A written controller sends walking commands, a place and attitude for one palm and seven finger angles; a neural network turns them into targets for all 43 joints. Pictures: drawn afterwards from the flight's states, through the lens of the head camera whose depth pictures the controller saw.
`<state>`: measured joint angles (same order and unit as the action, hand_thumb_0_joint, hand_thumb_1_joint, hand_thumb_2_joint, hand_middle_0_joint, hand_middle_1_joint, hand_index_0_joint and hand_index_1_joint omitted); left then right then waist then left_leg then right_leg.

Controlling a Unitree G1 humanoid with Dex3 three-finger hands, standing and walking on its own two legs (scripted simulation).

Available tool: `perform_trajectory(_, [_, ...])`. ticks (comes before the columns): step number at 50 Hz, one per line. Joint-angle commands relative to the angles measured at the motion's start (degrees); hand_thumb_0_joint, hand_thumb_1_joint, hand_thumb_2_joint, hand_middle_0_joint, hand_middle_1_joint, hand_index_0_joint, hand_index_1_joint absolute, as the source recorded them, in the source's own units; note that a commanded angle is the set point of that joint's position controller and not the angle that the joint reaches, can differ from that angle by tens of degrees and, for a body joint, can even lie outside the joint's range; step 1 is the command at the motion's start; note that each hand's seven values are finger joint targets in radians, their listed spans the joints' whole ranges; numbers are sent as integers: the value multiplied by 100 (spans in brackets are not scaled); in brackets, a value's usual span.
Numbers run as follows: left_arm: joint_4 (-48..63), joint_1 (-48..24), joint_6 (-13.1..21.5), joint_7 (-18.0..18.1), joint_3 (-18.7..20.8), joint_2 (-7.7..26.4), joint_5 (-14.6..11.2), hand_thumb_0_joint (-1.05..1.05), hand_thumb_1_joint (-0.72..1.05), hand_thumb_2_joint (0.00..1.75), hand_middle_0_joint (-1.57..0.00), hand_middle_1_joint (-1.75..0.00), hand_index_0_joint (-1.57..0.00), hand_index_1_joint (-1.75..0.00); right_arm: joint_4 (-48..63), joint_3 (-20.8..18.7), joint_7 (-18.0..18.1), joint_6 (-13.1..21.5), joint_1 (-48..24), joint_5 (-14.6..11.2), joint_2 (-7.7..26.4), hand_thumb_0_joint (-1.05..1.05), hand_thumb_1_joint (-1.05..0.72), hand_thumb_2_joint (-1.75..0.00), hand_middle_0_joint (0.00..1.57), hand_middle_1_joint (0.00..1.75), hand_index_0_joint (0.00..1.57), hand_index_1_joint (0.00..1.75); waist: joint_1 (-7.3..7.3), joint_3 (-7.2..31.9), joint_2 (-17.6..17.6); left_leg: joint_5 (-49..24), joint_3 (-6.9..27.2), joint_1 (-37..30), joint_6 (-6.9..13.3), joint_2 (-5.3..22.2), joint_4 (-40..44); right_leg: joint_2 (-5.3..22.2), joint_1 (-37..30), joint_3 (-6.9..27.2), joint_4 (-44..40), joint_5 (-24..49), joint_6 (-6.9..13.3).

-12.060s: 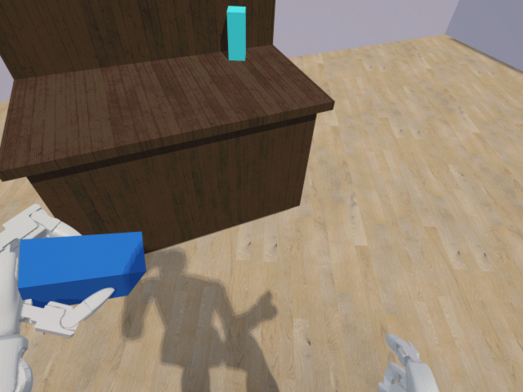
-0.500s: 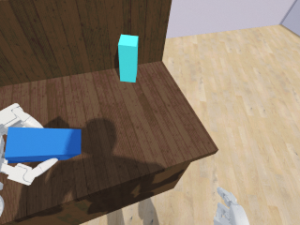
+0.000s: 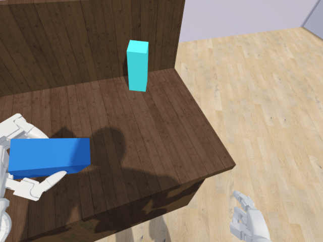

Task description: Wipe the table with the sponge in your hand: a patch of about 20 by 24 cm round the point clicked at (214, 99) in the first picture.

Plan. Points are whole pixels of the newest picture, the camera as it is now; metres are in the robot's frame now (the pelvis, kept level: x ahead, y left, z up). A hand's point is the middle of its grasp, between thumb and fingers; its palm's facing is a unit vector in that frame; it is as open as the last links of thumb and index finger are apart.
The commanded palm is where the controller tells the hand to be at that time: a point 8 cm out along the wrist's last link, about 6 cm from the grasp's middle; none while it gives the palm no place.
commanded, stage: look again from close up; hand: left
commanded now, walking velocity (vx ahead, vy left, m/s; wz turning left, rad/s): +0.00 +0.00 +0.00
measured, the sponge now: (61, 158) +0.23 +0.22 +0.13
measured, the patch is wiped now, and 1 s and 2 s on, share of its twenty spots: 0.00 0.00 0.00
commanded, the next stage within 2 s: shuffle to correct the standing spot in 0.14 s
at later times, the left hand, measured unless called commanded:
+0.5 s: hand (48, 158) +0.22 +0.23 +0.15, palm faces +0.35 -0.86 -0.37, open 9.3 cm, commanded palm +0.16 +0.26 +0.17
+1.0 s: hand (93, 165) +0.22 +0.15 +0.15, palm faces +0.31 -0.86 -0.40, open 9.3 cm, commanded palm +0.16 +0.19 +0.17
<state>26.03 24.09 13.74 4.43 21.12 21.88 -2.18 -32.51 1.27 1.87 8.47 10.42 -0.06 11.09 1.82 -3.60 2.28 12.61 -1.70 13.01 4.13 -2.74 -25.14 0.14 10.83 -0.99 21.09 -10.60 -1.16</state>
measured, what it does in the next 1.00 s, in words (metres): shifts its weight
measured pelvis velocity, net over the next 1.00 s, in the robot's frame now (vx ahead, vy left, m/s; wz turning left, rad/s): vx -0.01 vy -0.09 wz -0.01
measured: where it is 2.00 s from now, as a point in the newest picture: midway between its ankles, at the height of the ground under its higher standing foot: outside the picture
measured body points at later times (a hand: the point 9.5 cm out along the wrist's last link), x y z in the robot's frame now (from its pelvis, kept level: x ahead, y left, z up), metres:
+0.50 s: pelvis -0.01 -0.02 +0.00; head +0.03 +0.01 +0.45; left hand +0.19 +0.27 +0.17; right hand +0.18 -0.24 -0.07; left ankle +0.01 +0.06 -0.74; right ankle +0.01 -0.14 -0.74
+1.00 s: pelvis -0.01 -0.09 -0.01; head +0.02 -0.08 +0.44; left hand +0.19 +0.20 +0.17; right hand +0.17 -0.33 -0.08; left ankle +0.01 +0.06 -0.74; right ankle +0.01 -0.14 -0.74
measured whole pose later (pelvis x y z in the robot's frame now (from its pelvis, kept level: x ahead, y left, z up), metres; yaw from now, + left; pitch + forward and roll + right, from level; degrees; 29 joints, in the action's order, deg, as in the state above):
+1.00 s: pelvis -0.01 -0.09 -0.01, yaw -1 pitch +2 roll -1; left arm 28.0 26.7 8.4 4.3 20.3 22.0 -5.1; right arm -32.8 -1.4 2.9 5.4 11.6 -0.9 12.8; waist 0.1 -1.3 -0.2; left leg 14.3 0.6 16.7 -1.4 3.9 -29.2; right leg -6.5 14.1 -3.2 23.8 -11.5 5.9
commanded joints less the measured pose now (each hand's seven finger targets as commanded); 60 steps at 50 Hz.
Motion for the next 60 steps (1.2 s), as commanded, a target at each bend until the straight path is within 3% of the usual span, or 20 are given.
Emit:
perform_trajectory(1, [1461, -385, 402, 148, 519, 898, -83, 0, 10, 130, -120, -160, -120, -160, 865, -325, 61, 290, -312, -39, 789, 0, -90, -90, 20, 30, 20, 30, -36, 1251, -653, -1425, 699, -362, -506, 774, 438, 305, -559, 324, -7, 1165, 233])
perform_trajectory(2, [1554, -427, 394, 176, 593, 961, -64, 0, 10, 130, -120, -160, -120, -160, 843, -313, 73, 295, -392, -59, 787, 0, -90, -90, 20, 30, 20, 30, -44, 1217, -793, -1476, 701, -401, -561, 736, 472, 262, -495, 299, 12, 1130, 240])
perform_trajectory(3, [1373, -399, 398, 154, 475, 824, -89, 0, 10, 130, -120, -160, -120, -160, 831, -288, 74, 265, -344, -23, 796, 0, -90, -90, 20, 30, 20, 30, -41, 1148, -706, -1337, 688, -307, -514, 746, 504, 266, -475, 259, -51, 1058, 228])
perform_trajectory(7, [1330, -419, 355, 198, 671, 1009, -74, 0, 10, 130, -120, -160, -120, -160, 822, -307, 111, 242, -411, -58, 784, 0, -90, -90, 20, 30, 20, 30, -47, 1077, -753, -1068, 704, -269, -531, 717, 551, 275, -466, 334, -94, 966, 243])
perform_trajectory(8, [1213, -392, 365, 161, 496, 817, -101, 0, 10, 130, -120, -160, -120, -160, 824, -278, 107, 209, -360, -18, 791, 0, -90, -90, 20, 30, 20, 30, -41, 1052, -613, -962, 706, -181, -480, 717, 578, 275, -485, 275, -143, 919, 230])
perform_trajectory(12, [1299, -355, 323, 177, 571, 912, -93, 0, 10, 130, -120, -160, -120, -160, 840, -308, 119, 218, -419, -68, 789, 0, -90, -90, 20, 30, 20, 30, -57, 1091, -616, -1037, 709, -272, -494, 692, 553, 288, -480, 339, -139, 974, 243])
perform_trajectory(16, [1301, -451, 312, 153, 506, 867, -133, 0, 10, 130, -120, -160, -120, -160, 854, -335, 120, 186, -331, -48, 783, 0, -90, -90, 20, 30, 20, 30, -62, 1066, -525, -1134, 790, -323, -546, 858, 657, 201, -393, 266, -112, 828, 201])
perform_trajectory(24, [1528, -620, 296, 128, 517, 908, -155, 0, 10, 130, -120, -160, -120, -160, 925, -388, 59, 140, -331, -55, 743, 0, -90, -90, 20, 30, 20, 30, -68, 1044, -1063, -1250, 873, -268, -585, 1127, 772, 68, -310, 109, 120, 436, 180])
perform_trajectory(30, [1388, -276, 205, 103, 639, 932, -207, 0, 10, 130, -120, -160, -120, -160, 965, -432, 21, 92, -322, -65, 746, 0, -90, -90, 20, 30, 20, 30, -71, 1097, -712, -614, 756, -77, -381, 1126, 545, 152, -324, 242, -30, 512, 204])
perform_trajectory(33, [1446, -222, 153, 81, 570, 868, -263, 0, 10, 130, -120, -160, -120, -160, 952, -429, 29, 91, -338, -59, 770, 0, -90, -90, 20, 30, 20, 30, -101, 1119, -640, -650, 675, -148, -363, 1020, 379, 165, -186, 328, -129, 675, 236])
perform_trajectory(37, [1484, -239, 61, 99, 711, 1048, -289, 0, 10, 130, -120, -160, -120, -160, 937, -453, 72, 93, -396, -87, 765, 0, -90, -90, 20, 30, 20, 30, -112, 1073, -607, -533, 589, -199, -334, 965, 209, 212, 15, 489, -187, 689, 273])
perform_trajectory(38, [1450, -259, 53, 75, 549, 879, -310, 0, 10, 130, -120, -160, -120, -160, 916, -449, 76, 82, -359, -64, 776, 0, -90, -90, 20, 30, 20, 30, -126, 1110, -576, -450, 552, -195, -310, 944, 160, 226, 44, 505, -210, 654, 275])
perform_trajectory(42, [1477, -262, -44, 108, 734, 1110, -335, 0, 10, 130, -120, -160, -120, -160, 916, -467, 115, 70, -414, -94, 771, 0, -90, -90, 20, 30, 20, 30, -124, 1001, -501, -138, 445, -171, -299, 875, 5, 302, 259, 685, -352, 400, 286])
perform_trajectory(43, [1388, -269, -54, 99, 602, 962, -357, 0, 10, 130, -120, -160, -120, -160, 897, -448, 116, 53, -367, -74, 767, 0, -90, -90, 20, 30, 20, 30, -144, 1000, -332, -2, 405, -103, -296, 824, -76, 342, 291, 680, -410, 211, 293])
perform_trajectory(47, [1484, -127, -140, 152, 780, 1140, -387, 0, 10, 130, -120, -160, -120, -160, 894, -486, 127, 27, -381, -126, 766, 0, -90, -90, 20, 30, 20, 30, -157, 1106, -263, 34, 264, -267, -291, 692, -440, 563, 486, 924, -577, 54, 350])
perform_trajectory(48, [1422, -77, -136, 163, 675, 1007, -396, 0, 10, 130, -120, -160, -120, -160, 887, -456, 125, 11, -346, -108, 762, 0, -90, -90, 20, 30, 20, 30, -171, 1135, -192, -9, 254, -204, -276, 657, -507, 611, 401, 936, -607, 26, 304])
perform_trajectory(51, [1422, 76, -124, 255, 681, 1005, -361, 0, 10, 130, -120, -160, -120, -160, 896, -388, 119, -3, -410, -163, 747, 0, -90, -90, 20, 30, 20, 30, -132, 1152, -330, -110, 295, -81, -262, 519, -633, 813, 169, 1226, -802, 162, 109])
perform_trajectory(56, [1356, 196, -105, 329, 663, 1031, -289, 0, 10, 130, -120, -160, -120, -160, 828, -334, 157, -42, -501, -154, 788, 0, -90, -90, 20, 30, 20, 30, -91, 1059, -306, -594, 394, -58, -209, 579, -374, 771, -160, 1049, -675, 1020, -107])
perform_trajectory(57, [1356, 125, -116, 350, 742, 1154, -265, 0, 10, 130, -120, -160, -120, -160, 779, -332, 157, -52, -569, -154, 809, 0, -90, -90, 20, 30, 20, 30, -89, 994, -295, -672, 392, -124, -212, 605, -312, 762, -83, 926, -631, 1104, -100])
perform_trajectory(60, [1265, 35, -125, 337, 600, 1006, -263, 0, 10, 130, -120, -160, -120, -160, 787, -340, 183, -59, -511, -140, 806, 0, -90, -90, 20, 30, 20, 30, -96, 1119, -238, -1049, 431, -290, -198, 665, -169, 652, -320, 785, -413, 1733, -115])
